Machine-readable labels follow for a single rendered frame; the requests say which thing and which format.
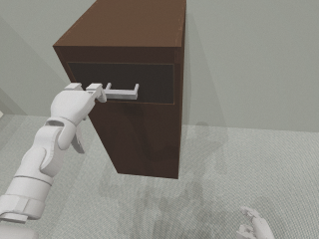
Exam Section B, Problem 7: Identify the handle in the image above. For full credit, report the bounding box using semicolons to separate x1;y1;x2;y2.
104;83;140;100

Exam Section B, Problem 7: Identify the cabinet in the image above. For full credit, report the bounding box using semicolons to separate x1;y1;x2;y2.
53;0;186;179

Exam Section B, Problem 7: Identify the left robot upper arm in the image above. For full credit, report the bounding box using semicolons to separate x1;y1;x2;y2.
0;224;39;239

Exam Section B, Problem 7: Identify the robot left hand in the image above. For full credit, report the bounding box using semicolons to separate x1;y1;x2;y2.
50;83;107;154

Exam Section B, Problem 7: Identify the robot left forearm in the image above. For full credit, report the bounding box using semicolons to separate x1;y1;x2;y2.
0;117;77;224

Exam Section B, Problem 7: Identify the drawer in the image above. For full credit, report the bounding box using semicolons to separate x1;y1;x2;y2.
68;61;174;104

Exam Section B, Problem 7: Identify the robot right hand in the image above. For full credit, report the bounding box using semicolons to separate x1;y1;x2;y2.
236;205;275;239

